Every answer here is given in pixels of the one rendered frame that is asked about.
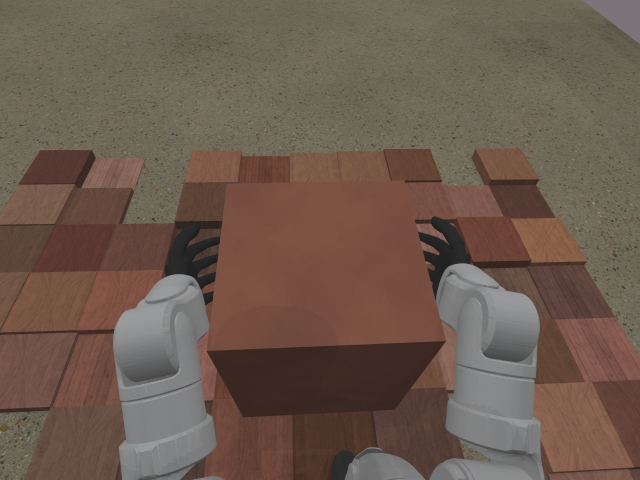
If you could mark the left robot hand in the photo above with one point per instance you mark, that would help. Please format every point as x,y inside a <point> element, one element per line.
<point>181,256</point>

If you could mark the left robot forearm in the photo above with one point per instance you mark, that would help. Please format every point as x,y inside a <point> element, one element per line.
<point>158,372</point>

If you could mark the right robot hand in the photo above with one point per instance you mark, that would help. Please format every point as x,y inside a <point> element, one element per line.
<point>450,254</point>

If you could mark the right robot thigh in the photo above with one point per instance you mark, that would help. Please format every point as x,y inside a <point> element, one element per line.
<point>382,466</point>

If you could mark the robot right foot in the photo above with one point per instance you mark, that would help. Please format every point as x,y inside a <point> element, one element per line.
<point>340,465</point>

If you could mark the right robot upper arm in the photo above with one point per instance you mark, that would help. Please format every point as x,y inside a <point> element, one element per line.
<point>463,469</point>

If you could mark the right robot forearm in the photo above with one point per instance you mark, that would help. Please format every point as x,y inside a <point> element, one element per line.
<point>496,355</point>

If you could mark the carton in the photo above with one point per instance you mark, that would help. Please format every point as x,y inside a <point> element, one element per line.
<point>322,300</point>

